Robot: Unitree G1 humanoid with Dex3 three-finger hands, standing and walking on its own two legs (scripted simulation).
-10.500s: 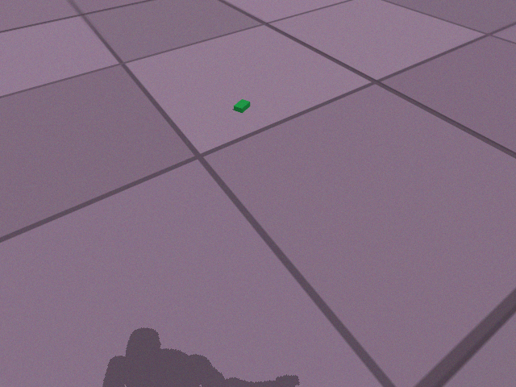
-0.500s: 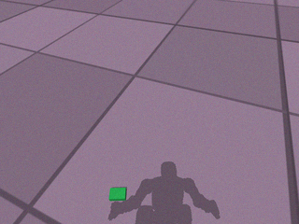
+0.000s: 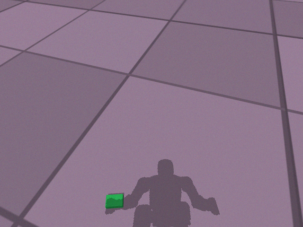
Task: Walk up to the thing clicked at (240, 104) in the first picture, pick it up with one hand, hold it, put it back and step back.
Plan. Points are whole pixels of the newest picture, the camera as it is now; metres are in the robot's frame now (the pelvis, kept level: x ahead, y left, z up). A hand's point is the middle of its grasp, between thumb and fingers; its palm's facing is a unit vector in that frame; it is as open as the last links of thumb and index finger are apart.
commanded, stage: walk up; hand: left
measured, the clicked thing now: (114, 201) +0.43 +0.26 -0.75
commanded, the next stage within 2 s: none
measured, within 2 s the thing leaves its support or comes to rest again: neither
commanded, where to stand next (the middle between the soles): +0.05 +0.01 m, yaw +2 degrees
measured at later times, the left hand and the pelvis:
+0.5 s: hand out of the picture +0.10 +0.25 -0.15, palm faces +0.06 -0.95 -0.31, open 7.4 cm; pelvis -0.01 +0.00 +0.00, yaw +3 degrees
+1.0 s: hand out of the picture +0.02 +0.26 -0.14, palm faces +0.07 -0.95 -0.31, open 7.4 cm; pelvis -0.04 +0.00 +0.02, yaw +3 degrees
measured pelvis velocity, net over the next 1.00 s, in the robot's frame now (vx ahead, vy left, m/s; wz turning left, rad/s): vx -0.04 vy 0.00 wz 0.05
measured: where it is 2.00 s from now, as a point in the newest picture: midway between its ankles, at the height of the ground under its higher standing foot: outside the picture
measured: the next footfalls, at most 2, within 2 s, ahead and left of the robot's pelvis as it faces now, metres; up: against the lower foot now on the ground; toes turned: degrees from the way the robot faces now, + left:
left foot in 0.36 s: +0.04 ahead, +0.13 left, +0.00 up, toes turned +1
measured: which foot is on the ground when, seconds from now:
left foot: down 0.00-0.08, up 0.10-0.34, down 0.36-1.00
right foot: down 0.00-1.00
